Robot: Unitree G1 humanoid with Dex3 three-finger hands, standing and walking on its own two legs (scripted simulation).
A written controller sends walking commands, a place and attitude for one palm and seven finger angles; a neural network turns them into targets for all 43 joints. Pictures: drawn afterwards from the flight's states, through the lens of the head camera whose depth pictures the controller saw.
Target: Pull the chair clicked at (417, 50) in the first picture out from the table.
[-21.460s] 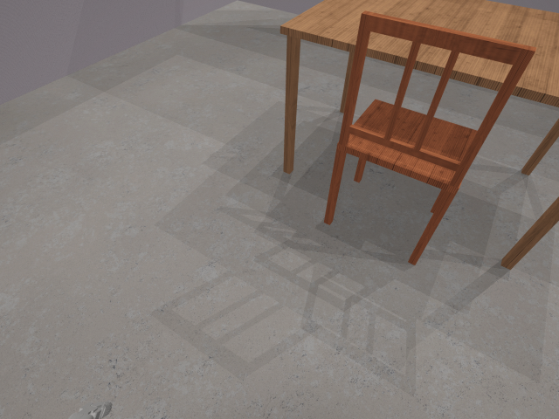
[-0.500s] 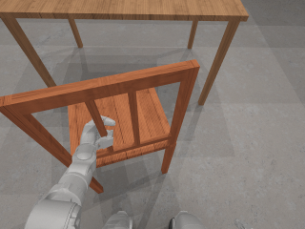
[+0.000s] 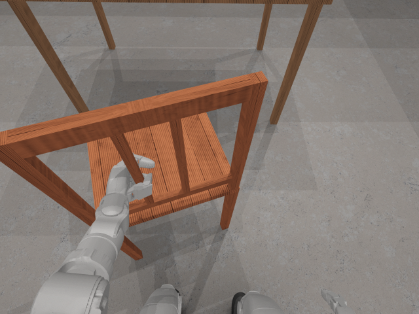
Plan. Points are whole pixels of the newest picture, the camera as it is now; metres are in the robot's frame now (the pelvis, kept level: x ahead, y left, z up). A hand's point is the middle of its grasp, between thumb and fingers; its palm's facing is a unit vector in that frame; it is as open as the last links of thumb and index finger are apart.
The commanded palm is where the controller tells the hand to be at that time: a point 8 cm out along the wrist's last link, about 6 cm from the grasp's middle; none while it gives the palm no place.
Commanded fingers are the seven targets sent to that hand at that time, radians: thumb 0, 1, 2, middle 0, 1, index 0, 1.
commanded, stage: stop walking, hand still on the chair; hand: left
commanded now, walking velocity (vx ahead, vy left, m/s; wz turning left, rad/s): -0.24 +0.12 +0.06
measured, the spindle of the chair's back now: (136, 173) +0.39 +0.18 -0.04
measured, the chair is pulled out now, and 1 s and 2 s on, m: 0.51 0.65 0.65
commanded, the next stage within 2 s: open the thumb and straighten the fingers in 1.14 s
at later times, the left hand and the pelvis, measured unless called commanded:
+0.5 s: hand (135, 247) +0.23 +0.16 -0.06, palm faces +0.07 -0.98 -0.18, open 5.2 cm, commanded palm +0.21 +0.21 -0.04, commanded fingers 0.00 0.90 0.90 -0.50 -1.45 -0.50 -1.45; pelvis -0.04 +0.01 +0.00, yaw +1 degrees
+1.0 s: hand (133, 252) +0.22 +0.16 -0.05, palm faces +0.12 -0.98 -0.17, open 5.3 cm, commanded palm +0.20 +0.21 -0.04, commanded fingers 0.00 0.90 0.90 -0.50 -1.45 -0.50 -1.45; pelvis -0.01 +0.00 +0.02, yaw -1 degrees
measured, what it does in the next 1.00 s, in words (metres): stands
